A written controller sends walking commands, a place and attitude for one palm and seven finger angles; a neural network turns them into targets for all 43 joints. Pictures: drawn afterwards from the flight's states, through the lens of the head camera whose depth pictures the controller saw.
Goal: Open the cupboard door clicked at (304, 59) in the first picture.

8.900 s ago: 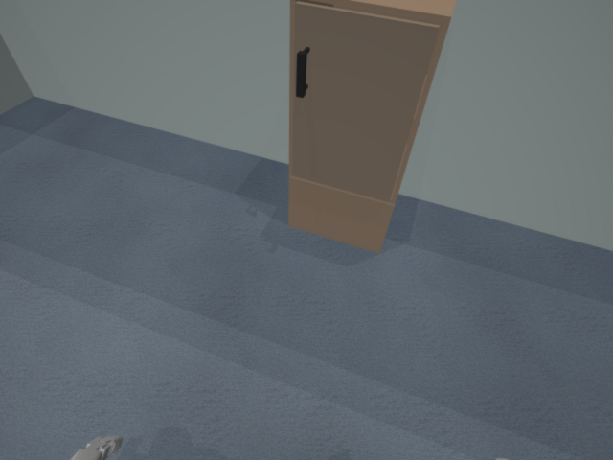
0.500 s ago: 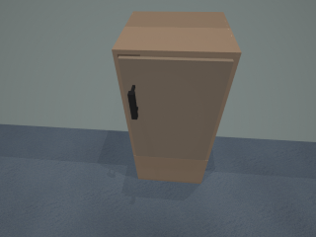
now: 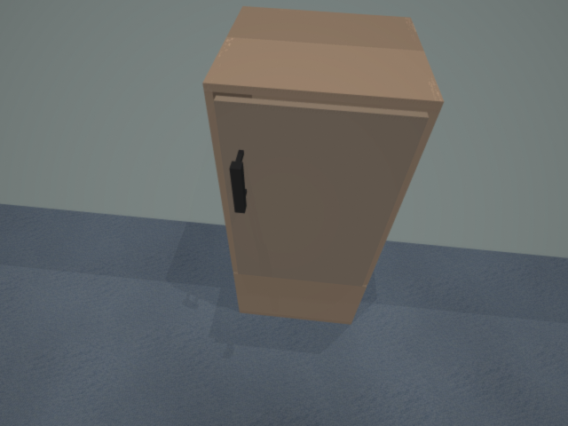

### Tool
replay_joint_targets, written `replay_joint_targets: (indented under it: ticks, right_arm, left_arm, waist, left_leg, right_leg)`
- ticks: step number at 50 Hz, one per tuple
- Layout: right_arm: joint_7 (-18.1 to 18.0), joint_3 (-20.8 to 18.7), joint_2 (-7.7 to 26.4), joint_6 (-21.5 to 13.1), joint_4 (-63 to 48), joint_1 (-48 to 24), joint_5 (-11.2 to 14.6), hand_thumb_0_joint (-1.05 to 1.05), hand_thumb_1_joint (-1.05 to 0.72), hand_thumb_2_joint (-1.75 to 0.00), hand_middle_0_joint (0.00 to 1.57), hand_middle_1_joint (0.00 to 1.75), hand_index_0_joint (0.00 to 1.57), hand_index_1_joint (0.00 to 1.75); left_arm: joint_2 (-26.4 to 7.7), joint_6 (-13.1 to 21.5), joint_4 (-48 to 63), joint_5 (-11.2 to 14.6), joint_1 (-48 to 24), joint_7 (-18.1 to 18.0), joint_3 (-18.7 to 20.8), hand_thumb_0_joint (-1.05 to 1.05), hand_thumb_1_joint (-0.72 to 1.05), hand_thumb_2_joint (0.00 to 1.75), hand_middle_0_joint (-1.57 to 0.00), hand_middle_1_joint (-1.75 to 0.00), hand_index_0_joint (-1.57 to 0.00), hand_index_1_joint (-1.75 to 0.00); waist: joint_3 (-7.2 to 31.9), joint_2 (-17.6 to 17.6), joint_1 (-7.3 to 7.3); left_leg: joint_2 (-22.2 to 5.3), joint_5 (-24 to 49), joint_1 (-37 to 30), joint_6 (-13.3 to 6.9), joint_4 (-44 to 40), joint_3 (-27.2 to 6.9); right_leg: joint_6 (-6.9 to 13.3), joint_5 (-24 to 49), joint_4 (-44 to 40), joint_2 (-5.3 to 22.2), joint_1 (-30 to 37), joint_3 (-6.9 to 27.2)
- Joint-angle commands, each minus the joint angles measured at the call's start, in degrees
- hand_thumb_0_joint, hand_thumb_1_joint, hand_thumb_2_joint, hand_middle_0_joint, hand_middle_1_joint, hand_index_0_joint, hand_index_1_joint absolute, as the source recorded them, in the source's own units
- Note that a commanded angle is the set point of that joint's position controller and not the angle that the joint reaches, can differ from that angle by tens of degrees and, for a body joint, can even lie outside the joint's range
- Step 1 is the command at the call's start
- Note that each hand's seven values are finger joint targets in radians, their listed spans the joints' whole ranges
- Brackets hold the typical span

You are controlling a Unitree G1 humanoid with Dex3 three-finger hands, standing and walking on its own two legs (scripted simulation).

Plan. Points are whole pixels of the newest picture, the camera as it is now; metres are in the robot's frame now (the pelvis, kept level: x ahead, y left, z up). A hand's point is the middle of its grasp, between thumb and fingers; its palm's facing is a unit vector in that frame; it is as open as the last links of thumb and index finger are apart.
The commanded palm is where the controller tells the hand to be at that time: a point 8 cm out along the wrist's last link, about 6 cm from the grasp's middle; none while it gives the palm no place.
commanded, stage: look again from close up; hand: left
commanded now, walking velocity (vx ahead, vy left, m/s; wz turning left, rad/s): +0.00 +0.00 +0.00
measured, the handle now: (240, 181) +0.58 +0.13 -0.03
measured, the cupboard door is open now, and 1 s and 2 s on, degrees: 0 0 0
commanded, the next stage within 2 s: raise the hand with hooked fingers in 0.44 s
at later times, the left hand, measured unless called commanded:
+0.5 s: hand out of the picture +0.06 +0.15 -0.17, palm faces -0.01 -0.98 -0.22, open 7.3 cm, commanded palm none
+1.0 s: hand (169, 417) +0.15 +0.17 -0.08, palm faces +0.06 -1.00 +0.01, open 8.8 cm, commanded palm +0.16 +0.23 -0.05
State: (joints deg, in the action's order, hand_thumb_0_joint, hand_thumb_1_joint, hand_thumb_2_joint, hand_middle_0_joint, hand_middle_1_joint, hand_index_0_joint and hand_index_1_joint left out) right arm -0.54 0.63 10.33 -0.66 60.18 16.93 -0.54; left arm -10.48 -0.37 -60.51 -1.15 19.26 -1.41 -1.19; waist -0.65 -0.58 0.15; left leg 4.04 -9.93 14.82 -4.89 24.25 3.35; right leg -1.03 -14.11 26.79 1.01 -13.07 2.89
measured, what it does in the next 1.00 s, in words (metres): lowers itself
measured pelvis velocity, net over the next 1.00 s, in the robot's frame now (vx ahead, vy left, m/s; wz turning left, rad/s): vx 0.00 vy -0.06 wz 0.05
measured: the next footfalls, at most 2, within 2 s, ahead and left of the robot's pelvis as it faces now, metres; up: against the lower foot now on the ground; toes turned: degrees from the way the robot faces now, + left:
none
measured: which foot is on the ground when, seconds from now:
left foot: down 0.00-1.00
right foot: down 0.00-1.00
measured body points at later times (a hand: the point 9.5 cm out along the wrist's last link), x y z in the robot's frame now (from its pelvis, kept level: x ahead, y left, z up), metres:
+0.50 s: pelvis +0.04 -0.03 +0.00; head +0.04 -0.03 +0.45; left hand +0.06 +0.20 -0.15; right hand +0.07 -0.27 -0.15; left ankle +0.03 +0.06 -0.74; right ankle +0.00 -0.14 -0.74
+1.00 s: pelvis +0.00 -0.06 -0.09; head +0.05 -0.03 +0.36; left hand +0.14 +0.23 -0.08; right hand +0.24 -0.30 -0.12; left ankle +0.03 +0.06 -0.74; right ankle +0.00 -0.14 -0.74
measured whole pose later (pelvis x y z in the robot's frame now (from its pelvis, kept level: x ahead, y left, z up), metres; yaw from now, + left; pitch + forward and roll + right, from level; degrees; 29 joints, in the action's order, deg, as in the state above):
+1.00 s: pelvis +0.00 -0.06 -0.09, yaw +3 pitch +14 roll -1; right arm -2.2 -3.8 16.1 -15.2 30.4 8.2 1.5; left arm -13.7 32.7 -15.1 20.1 25.1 29.2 15.8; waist 8.3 -2.6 -1.5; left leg 0.0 -28.2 51.6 0.3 66.0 -2.2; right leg 3.4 -32.2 65.1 -3.2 -46.8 -3.9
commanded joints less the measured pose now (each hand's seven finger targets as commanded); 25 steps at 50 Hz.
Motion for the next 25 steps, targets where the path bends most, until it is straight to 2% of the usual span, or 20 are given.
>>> replay_joint_targets:
  ticks: [1,5,6,11,15,25]
  right_arm:
    - [-0.7,-1.6,7.8,-1.5,-2.6,0.5,0.1,0.0,-0.9,-0.9,0.2,0.3,0.2,0.3]
    - [-0.8,-1.5,7.4,-1.6,-1.9,0.3,0.1,0.0,-0.9,-0.9,0.2,0.3,0.2,0.3]
    - [-0.8,-1.5,7.3,-1.6,-1.7,0.1,0.2,0.0,-0.9,-0.9,0.2,0.3,0.2,0.3]
    - [-1.0,-1.4,7.5,-2.1,-1.2,-0.7,0.2,0.0,-0.9,-0.9,0.2,0.3,0.2,0.3]
    - [-1.0,-1.4,7.9,-2.1,-1.1,-1.7,0.2,0.0,-0.9,-0.9,0.2,0.3,0.2,0.3]
    - [-1.2,-1.3,8.8,-2.1,-0.2,-2.7,0.1,0.0,-0.9,-0.9,0.2,0.3,0.2,0.3]
  left_arm:
    - [-6.1,1.8,1.6,0.1,2.1,-0.4,1.1,0.0,0.9,0.9,-0.2,-0.3,-0.2,-0.3]
    - [-5.7,1.9,0.8,0.1,2.3,-0.5,0.9,0.0,0.9,0.9,-0.2,-0.3,-0.2,-0.3]
    - [-5.7,2.0,0.7,0.2,2.1,-0.6,0.9,0.0,0.9,0.9,-0.2,-0.3,-0.2,-0.3]
    - [-6.4,2.4,0.6,0.2,1.5,-0.6,1.2,0.0,0.9,0.9,-0.2,-0.3,-0.2,-0.3]
    - [-6.9,2.4,0.6,0.2,0.5,-0.6,1.3,0.0,0.9,0.9,-0.2,-0.3,-0.2,-0.3]
    - [-8.8,2.6,1.2,0.4,-1.7,-0.6,1.8,0.0,0.9,0.9,-0.2,-0.3,-0.2,-0.3]
  waist:
    - [-1.7,0.9,0.01]
    - [-1.8,1.1,0.04]
    - [-1.9,0.1,0.13]
    - [0.3,-0.5,-0.01]
    - [-0.6,0.0,-0.11]
    - [0.7,0.3,-0.45]
  left_leg:
    - [-9.8,-8.0,-0.7,1.1,-8.3,-11.4]
    - [-9.5,-4.5,-2.0,1.3,-6.8,-10.2]
    - [-9.6,-3.7,-2.3,1.3,-6.5,-9.9]
    - [-9.3,4.8,-4.4,1.4,-3.7,-8.4]
    - [-9.3,5.9,-4.4,1.6,-3.0,-8.0]
    - [-9.6,9.2,-5.5,2.0,-2.3,-7.8]
  right_leg:
    - [3.7,0.5,-4.1,3.5,-1.9,3.6]
    - [3.5,1.9,-4.2,3.5,-2.3,3.8]
    - [3.4,2.1,-4.3,3.7,-2.4,3.9]
    - [3.5,7.5,-4.0,4.2,-0.8,4.7]
    - [3.6,8.6,-4.2,4.2,-0.7,4.9]
    - [3.9,12.5,-4.2,4.5,2.0,4.7]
